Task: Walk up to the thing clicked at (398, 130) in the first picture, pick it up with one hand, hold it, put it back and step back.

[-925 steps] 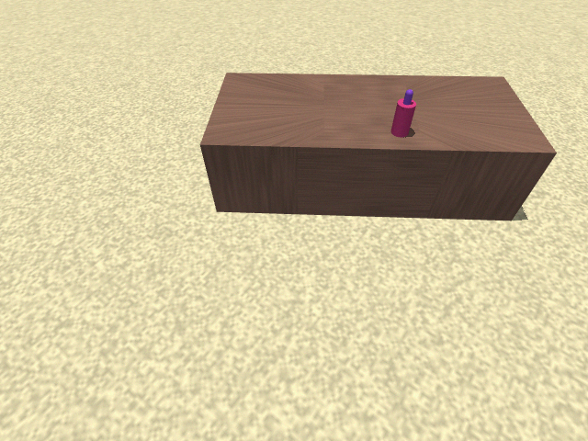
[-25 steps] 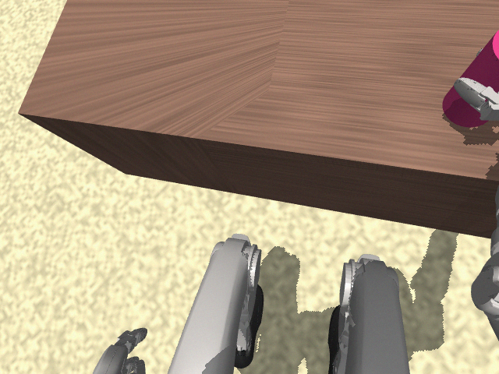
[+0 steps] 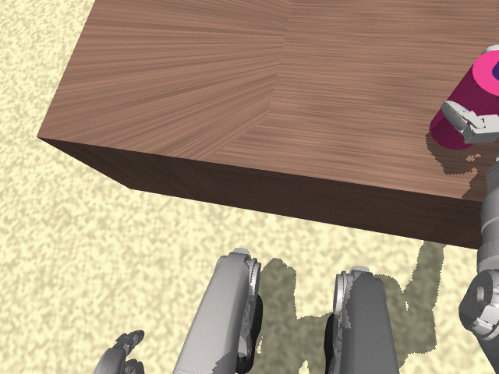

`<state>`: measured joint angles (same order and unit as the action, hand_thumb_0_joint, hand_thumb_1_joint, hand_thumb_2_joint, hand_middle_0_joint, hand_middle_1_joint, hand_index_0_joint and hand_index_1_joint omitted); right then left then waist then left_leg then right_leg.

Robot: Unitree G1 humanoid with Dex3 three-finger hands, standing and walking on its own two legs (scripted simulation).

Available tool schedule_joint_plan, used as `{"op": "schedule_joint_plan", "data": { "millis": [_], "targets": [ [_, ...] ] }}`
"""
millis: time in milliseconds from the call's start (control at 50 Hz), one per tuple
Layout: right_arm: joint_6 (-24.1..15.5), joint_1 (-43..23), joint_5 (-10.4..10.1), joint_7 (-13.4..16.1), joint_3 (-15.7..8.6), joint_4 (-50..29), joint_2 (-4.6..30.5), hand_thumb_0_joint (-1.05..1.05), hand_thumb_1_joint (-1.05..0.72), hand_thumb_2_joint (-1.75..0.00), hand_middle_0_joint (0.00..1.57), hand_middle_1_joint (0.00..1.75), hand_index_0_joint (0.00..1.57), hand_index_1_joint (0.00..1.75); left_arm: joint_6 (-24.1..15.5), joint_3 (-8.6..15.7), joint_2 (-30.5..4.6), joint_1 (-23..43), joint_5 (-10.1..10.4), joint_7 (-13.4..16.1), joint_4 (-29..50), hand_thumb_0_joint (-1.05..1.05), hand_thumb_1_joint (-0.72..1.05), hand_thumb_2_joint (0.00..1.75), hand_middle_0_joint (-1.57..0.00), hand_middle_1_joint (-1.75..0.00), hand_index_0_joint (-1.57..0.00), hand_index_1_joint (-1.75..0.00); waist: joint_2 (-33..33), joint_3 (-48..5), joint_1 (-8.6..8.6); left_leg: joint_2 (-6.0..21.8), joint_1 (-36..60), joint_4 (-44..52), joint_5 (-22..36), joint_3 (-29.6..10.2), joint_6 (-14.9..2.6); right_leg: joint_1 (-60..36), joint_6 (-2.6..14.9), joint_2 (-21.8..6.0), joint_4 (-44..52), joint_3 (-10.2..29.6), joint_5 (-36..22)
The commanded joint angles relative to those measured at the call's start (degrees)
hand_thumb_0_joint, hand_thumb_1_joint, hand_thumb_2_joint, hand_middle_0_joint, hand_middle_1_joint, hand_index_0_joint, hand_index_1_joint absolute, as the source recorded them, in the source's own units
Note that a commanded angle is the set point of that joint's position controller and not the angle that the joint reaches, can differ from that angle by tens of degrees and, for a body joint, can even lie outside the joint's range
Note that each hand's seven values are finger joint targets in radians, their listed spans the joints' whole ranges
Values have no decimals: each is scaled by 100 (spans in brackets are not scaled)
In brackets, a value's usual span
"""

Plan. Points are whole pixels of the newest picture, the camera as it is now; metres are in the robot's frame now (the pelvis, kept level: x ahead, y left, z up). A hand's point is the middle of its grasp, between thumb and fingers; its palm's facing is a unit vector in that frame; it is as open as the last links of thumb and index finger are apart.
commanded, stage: settle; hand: right
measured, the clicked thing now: (486, 93) +0.52 -0.24 +0.01
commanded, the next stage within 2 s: lift in 0.60 s
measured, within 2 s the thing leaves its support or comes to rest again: neither
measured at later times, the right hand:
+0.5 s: hand out of the picture +0.52 -0.24 +0.04, palm faces +0.27 +0.96 -0.02, open 10.0 cm
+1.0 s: hand out of the picture +0.51 -0.23 +0.07, palm faces +0.26 +0.97 -0.02, open 10.0 cm
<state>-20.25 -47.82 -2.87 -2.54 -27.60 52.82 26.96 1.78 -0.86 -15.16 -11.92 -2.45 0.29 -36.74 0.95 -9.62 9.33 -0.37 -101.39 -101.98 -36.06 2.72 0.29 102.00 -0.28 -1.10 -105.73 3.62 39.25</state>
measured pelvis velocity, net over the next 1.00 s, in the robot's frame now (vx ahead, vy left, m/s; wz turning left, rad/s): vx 0.02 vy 0.00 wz -0.01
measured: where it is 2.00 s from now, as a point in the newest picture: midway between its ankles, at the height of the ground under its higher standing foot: (289, 358)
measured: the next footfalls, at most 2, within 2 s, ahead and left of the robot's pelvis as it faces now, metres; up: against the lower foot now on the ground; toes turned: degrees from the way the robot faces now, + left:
none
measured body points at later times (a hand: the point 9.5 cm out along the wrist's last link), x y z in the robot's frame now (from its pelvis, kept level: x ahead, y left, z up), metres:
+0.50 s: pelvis +0.01 +0.00 +0.04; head +0.20 -0.03 +0.44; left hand +0.07 +0.27 -0.08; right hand +0.50 -0.29 +0.05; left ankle +0.08 +0.12 -0.47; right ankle +0.05 -0.12 -0.47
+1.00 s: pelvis +0.02 +0.00 +0.07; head +0.20 -0.03 +0.48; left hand +0.08 +0.27 -0.05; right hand +0.49 -0.28 +0.08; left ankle +0.08 +0.12 -0.47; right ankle +0.05 -0.12 -0.47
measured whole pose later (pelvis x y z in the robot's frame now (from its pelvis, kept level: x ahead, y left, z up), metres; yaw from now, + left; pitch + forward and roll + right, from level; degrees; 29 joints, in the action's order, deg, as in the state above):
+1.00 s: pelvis +0.02 +0.00 +0.07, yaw +0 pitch +32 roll +4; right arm -23.3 -43.0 -3.4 -2.7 -27.0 53.2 24.2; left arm 0.7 -0.4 -14.1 -13.7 -2.6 -0.2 -37.9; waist 1.3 -9.5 8.8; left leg -0.9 -87.3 -88.4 -33.5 2.8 0.1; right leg 88.1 -0.4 -1.7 -92.4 3.5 36.8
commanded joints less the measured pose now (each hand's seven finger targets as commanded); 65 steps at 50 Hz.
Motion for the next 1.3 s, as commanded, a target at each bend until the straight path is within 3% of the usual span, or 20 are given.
{"op": "schedule_joint_plan", "data": {
  "millis": [0, 20, 60, 200, 360, 420, 480, 520, 660, 760, 820, 920, 940, 960, 980, 1060, 1080, 1120, 1180, 1280],
  "targets": [
    [-791, -2933, -132, 0, -103, -1277, 1704, 0, -15, -130, 131, 143, 136, 143, -104, 399, -1116, -1096, -41, 76, 71, 0, 89, 90, -19, -29, -19, -30, 1135, -3788, 74, -53, 2247, 1276, 1589, -78, -250, -2800, 163, 8, 1345, -44, -1732],
    [-767, -2625, -138, -52, 11, -836, 1410, 0, -15, -132, 131, 145, 137, 145, -123, 395, -1098, -1095, -62, 61, 8, 0, 89, 91, -19, -29, -19, -30, 982, -3502, 128, -53, 2249, 1323, 1592, -61, -246, -2631, 175, 12, 1377, -33, -1703],
    [-833, -2744, -87, -67, -251, -1161, 1898, 0, -16, -133, 130, 145, 136, 145, -117, 376, -1126, -1101, -67, 49, 85, 0, 90, 90, -20, -30, -19, -30, 1242, -3695, -65, -51, 2264, 1265, 1709, -62, -287, -2825, 144, 6, 1475, -37, -1956],
    [-841, -2795, -168, -244, -235, -1287, 1720, 0, -17, -136, 129, 146, 134, 146, -90, 374, -1139, -1165, -55, -22, 259, 0, 90, 90, -20, -30, -20, -30, 1315, -4143, -26, -74, 2487, 1397, 1984, 7, -303, -3496, 108, -13, 1672, 55, -2496],
    [-968, -3021, -197, -160, -315, -1623, 1993, 0, -21, -140, 127, 148, 133, 148, -158, 434, -1184, -1229, -33, 26, 197, 0, 90, 90, -19, -29, -19, -30, 1275, -4219, -31, -81, 2815, 1681, 1867, -71, -263, -3520, 157, 4, 1794, -7, -2208],
    [-994, -2826, -203, -106, -171, -1354, 1670, 0, -22, -143, 126, 150, 132, 150, -187, 407, -1105, -1172, -59, 29, 171, 0, 91, 89, -19, -30, -19, -29, 1115, -4001, 4, -84, 2956, 1818, 1822, -92, -246, -3320, 179, 13, 1858, -37, -2005],
    [-1082, -3055, -147, -39, -293, -1634, 2014, 0, -24, -147, 128, 154, 134, 154, -186, 399, -1095, -1152, -74, 43, 151, 0, 90, 89, -19, -29, -19, -30, 1325, -4212, -118, -88, 3067, 1872, 1810, -134, -254, -3514, 163, 13, 1937, -79, -2021],
    [-1038, -2854, -159, -56, -36, -1224, 1533, 0, -25, -147, 127, 154, 134, 154, -205, 419, -1098, -1150, -83, 50, 71, 0, 91, 89, -19, -30, -19, -30, 1293, -3914, 38, -105, 2853, 1927, 1779, -84, -253, -3609, 151, -1, 1975, -39, -2045],
    [-1121, -2888, -128, -49, -227, -1250, 1863, 0, -27, -147, 130, 154, 136, 155, -217, 390, -1110, -1082, -93, 35, 99, 0, 91, 89, -19, -30, -19, -30, 1374, -3848, -90, -111, 2745, 1956, 1648, -49, -279, -3736, 130, -13, 2125, 8, -2016],
    [-1099, -2601, -185, -141, -140, -1118, 1566, 0, -18, -137, 130, 148, 134, 148, -212, 385, -1057, -1140, -67, 4, 154, 0, 92, 89, -20, -31, -21, -30, 1108, -4052, 12, -96, 3278, 1995, 2176, -48, -255, -3723, 144, -8, 2121, 0, -2441],
    [-1092, -2656, -198, -131, -211, -1510, 1730, 0, -18, -136, 129, 147, 133, 147, -219, 432, -1113, -1125, -55, 13, 179, 0, 92, 89, -20, -31, -21, -30, 1206, -4260, -111, -96, 3479, 2158, 2085, -97, -240, -3869, 159, 5, 2232, -48, -2320],
    [-1038, -2315, -255, -46, 30, -1787, 1255, 0, -20, -136, 130, 147, 134, 147, -235, 478, -1091, -1096, -25, 22, 173, 0, 92, 89, -20, -31, -21, -30, 1171, -4256, -126, -120, 3686, 2402, 2205, -56, -239, -4344, 128, 11, 2470, -5, -2566],
    [-1058, -2244, -239, 26, -308, -2042, 1717, 0, -18, -136, 130, 147, 134, 147, -226, 457, -1073, -1139, -16, 25, 172, 0, 92, 89, -20, -31, -21, -30, 1270, -4239, -274, -114, 3681, 2360, 2297, -55, -254, -4434, 105, 2, 2511, -17, -2766],
    [-1063, -2292, -217, 69, -230, -2333, 1747, 0, -18, -136, 130, 147, 134, 147, -211, 461, -1036, -1090, -14, 27, 223, 0, 92, 89, -20, -31, -21, -30, 1355, -4393, -330, -115, 3883, 2473, 2276, -96, -247, -4516, 114, 3, 2589, -64, -2697],
    [-998, -2000, -250, 61, 45, -2051, 1212, 0, -18, -135, 129, 146, 133, 146, -226, 490, -1015, -1063, -4, 35, 195, 0, 92, 88, -19, -31, -20, -29, 1114, -4196, -169, -124, 3916, 2573, 2240, -71, -222, -4514, 125, 1, 2637, -47, -2579],
    [-1019, -1729, -273, 208, 7, -2436, 1204, 0, -17, -135, 131, 147, 135, 147, -267, 471, -893, -1083, 9, 61, 128, 0, 91, 90, -19, -30, -20, -30, 1075, -4034, -274, -121, 4227, 2772, 2610, -94, -215, -4777, 130, -5, 2814, -95, -2912],
    [-963, -1611, -286, 180, 288, -2305, 841, 0, -15, -135, 129, 147, 134, 147, -288, 515, -947, -1027, 24, 79, 131, 0, 91, 90, -19, -30, -20, -30, 998, -3877, -184, -135, 4164, 2870, 2377, -70, -220, -4855, 113, 6, 2944, -57, -2732],
    [-978, -1568, -287, 239, 215, -2454, 923, 0, -14, -136, 129, 147, 134, 147, -308, 518, -919, -1016, 32, 87, 102, 0, 92, 89, -19, -30, -20, -30, 1028, -3656, -234, -131, 4190, 2990, 2316, -59, -236, -4941, 100, -7, 3116, -48, -2690],
    [-923, -1110, -325, 251, 467, -2342, 463, 0, -15, -136, 129, 147, 134, 147, -352, 524, -913, -915, 53, 83, 122, 0, 91, 90, -19, -30, -20, -30, 982, -3287, -290, -141, 4132, 3195, 2057, 12, -261, -5278, 44, -39, 3496, 83, -2566],
    [-861, -490, -404, 314, 647, -2840, 206, 0, -11, -135, 128, 147, 133, 147, -411, 530, -849, -857, 76, 83, 199, 0, 90, 90, -19, -30, -19, -30, 822, -3220, -422, -148, 4830, 3583, 2387, -10, -245, -5617, 60, -20, 3841, 10, -2844]
  ]
}}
